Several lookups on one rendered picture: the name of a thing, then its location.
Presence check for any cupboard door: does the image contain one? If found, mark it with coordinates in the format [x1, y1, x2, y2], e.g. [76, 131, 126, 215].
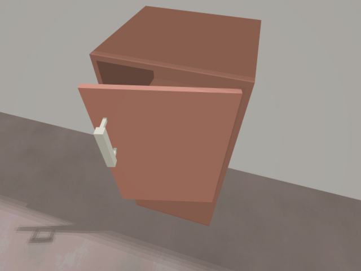
[78, 84, 243, 202]

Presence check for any handle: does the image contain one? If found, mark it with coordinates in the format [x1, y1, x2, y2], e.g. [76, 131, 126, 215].
[94, 117, 117, 167]

